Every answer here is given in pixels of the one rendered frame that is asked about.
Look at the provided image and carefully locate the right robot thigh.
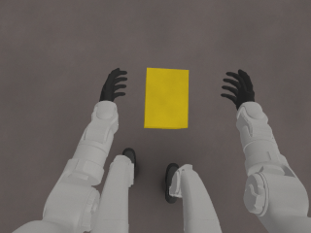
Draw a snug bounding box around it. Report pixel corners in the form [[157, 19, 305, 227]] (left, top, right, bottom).
[[173, 169, 223, 233]]

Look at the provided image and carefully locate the robot right forearm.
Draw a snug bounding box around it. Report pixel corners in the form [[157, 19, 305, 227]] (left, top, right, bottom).
[[235, 101, 309, 214]]

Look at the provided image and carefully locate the left robot thigh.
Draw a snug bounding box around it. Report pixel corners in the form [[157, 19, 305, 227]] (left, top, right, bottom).
[[89, 160, 134, 233]]

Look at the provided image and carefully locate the right robot upper arm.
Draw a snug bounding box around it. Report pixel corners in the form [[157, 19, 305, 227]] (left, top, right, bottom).
[[243, 172, 311, 233]]

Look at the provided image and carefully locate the left robot upper arm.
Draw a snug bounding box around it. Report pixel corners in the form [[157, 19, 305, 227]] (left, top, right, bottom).
[[12, 182, 100, 233]]

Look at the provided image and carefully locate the right robot hand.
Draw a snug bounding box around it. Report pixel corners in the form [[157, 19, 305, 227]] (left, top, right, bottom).
[[221, 69, 255, 111]]

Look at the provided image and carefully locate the robot thigh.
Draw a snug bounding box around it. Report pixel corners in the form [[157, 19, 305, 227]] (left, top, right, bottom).
[[89, 160, 134, 233], [173, 169, 223, 233]]

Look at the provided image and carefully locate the carton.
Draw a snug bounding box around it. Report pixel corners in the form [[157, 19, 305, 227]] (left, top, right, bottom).
[[144, 67, 189, 129]]

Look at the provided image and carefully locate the robot left forearm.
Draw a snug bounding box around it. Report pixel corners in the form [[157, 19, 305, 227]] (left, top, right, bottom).
[[43, 100, 119, 218]]

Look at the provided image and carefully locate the left robot hand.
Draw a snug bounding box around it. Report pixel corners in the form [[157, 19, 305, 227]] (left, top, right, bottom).
[[99, 68, 127, 102]]

